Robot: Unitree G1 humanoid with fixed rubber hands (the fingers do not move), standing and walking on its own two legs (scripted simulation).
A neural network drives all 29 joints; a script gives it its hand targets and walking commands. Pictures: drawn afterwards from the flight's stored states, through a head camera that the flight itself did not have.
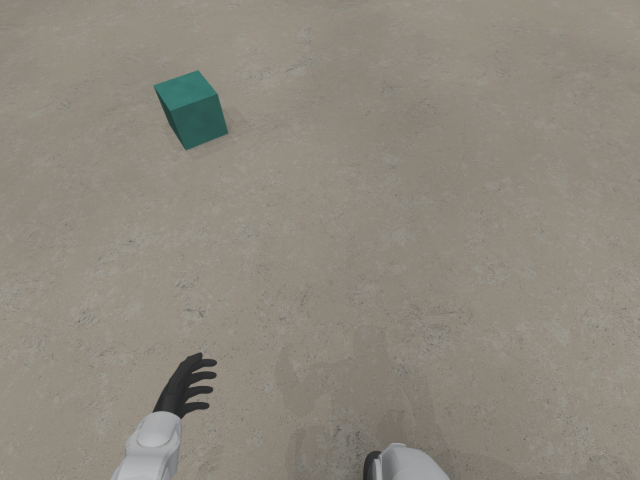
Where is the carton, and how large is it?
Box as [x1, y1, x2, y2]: [153, 70, 227, 149]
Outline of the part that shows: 198,70 153,85 169,124 185,149 227,133 217,94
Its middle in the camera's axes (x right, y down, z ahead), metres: -0.60 -0.62 +1.86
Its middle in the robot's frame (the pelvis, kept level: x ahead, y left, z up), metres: +1.74 +0.50 -0.64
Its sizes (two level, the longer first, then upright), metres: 0.237 0.222 0.219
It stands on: the floor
